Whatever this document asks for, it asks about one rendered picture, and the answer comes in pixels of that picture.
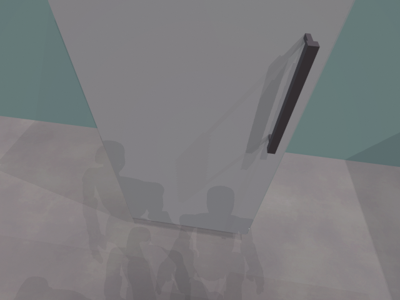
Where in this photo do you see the fridge door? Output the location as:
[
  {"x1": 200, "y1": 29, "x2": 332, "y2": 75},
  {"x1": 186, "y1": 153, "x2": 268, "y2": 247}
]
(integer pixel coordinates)
[{"x1": 48, "y1": 0, "x2": 354, "y2": 234}]

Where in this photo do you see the handle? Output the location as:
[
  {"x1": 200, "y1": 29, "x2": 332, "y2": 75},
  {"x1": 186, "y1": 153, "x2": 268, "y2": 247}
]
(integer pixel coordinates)
[{"x1": 267, "y1": 33, "x2": 320, "y2": 154}]

